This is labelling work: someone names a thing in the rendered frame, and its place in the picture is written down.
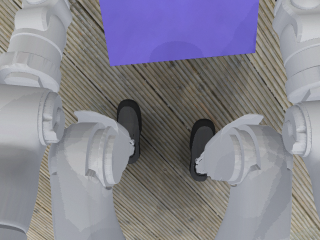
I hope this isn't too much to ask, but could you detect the robot right forearm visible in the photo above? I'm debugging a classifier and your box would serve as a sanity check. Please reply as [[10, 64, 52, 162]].
[[272, 0, 320, 104]]

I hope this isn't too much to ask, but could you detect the robot left upper arm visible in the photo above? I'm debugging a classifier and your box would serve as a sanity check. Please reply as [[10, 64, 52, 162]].
[[0, 83, 66, 240]]

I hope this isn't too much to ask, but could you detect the robot left forearm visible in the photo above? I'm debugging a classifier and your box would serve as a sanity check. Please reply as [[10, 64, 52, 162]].
[[0, 0, 73, 93]]

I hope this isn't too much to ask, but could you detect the left robot shin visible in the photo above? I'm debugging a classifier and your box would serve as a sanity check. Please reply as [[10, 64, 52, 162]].
[[48, 110, 135, 176]]

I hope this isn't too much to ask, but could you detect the robot left foot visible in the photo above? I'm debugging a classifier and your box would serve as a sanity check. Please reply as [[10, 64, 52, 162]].
[[117, 99, 142, 164]]

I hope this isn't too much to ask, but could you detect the carton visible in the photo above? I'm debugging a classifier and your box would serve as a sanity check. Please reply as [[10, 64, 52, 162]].
[[99, 0, 259, 67]]

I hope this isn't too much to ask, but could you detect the robot right upper arm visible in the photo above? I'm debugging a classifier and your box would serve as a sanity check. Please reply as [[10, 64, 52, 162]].
[[281, 100, 320, 220]]

